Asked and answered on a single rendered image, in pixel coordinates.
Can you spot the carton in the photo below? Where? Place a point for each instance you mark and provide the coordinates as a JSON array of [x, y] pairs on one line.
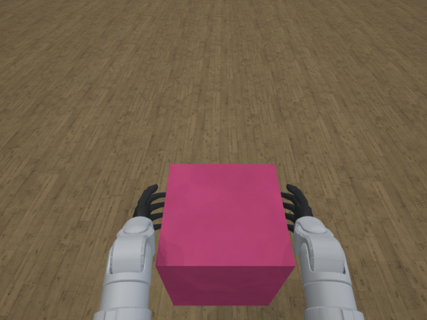
[[224, 238]]

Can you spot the right robot forearm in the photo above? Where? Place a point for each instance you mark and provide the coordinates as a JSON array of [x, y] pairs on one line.
[[325, 274]]

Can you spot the left robot forearm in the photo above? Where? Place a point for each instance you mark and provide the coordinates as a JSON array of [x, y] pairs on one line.
[[127, 278]]

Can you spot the robot left hand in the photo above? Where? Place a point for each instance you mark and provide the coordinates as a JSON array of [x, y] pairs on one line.
[[144, 208]]

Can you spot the robot right hand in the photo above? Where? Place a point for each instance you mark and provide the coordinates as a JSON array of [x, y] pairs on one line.
[[300, 207]]

